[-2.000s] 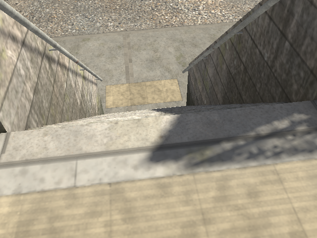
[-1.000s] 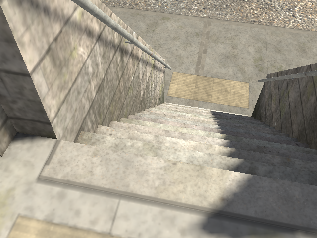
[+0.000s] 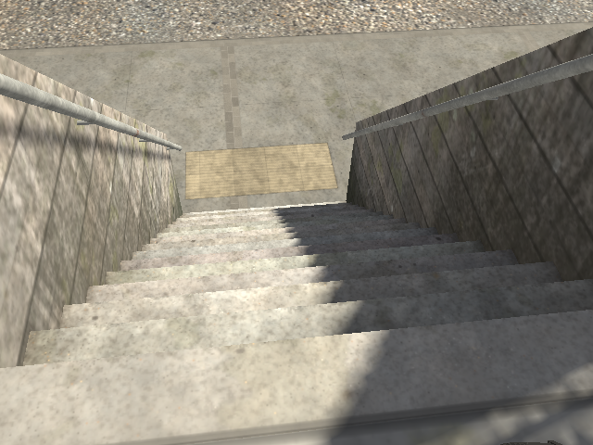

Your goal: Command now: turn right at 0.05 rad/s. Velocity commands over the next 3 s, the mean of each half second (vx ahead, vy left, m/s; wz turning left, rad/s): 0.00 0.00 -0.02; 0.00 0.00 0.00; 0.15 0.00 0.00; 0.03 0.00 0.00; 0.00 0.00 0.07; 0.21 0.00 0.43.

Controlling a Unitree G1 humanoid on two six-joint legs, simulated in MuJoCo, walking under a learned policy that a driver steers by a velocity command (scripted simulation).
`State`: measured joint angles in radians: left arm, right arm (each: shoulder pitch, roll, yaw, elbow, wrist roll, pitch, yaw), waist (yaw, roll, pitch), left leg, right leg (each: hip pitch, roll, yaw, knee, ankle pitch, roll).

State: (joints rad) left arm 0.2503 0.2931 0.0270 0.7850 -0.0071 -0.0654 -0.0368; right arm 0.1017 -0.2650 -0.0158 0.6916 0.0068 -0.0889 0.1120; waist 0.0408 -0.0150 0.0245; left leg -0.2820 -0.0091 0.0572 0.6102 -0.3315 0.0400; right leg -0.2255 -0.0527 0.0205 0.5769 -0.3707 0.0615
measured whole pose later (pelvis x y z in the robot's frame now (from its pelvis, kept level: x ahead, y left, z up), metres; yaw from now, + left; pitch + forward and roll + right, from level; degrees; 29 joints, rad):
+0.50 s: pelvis -0.02 +0.00 +0.01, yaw +1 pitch -1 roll -1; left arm 0.16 0.33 0.01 0.77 0.00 -0.06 -0.04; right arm 0.15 -0.32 -0.05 0.72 0.00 -0.10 0.09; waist 0.01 0.00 0.04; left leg -0.25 -0.02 0.04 0.55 -0.29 0.05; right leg -0.19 -0.06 0.01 0.51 -0.31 0.07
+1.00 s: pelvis -0.02 +0.01 +0.01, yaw +1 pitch -1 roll +0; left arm 0.15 0.33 0.02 0.87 0.00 -0.05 -0.03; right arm 0.16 -0.32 -0.04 0.77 0.00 -0.09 0.09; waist 0.02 -0.01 0.05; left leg -0.23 -0.04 0.04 0.52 -0.27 0.06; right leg -0.16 -0.08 0.00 0.48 -0.29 0.08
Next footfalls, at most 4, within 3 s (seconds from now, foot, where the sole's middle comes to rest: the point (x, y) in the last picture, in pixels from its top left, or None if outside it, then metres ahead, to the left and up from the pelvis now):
1.28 right None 0.10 -0.16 -0.76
1.54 left None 0.11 0.08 -0.76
2.72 left None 0.09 0.11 -0.76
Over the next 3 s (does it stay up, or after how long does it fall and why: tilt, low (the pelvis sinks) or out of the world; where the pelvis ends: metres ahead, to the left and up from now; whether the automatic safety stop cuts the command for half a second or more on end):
stays up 0.15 0.04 0.02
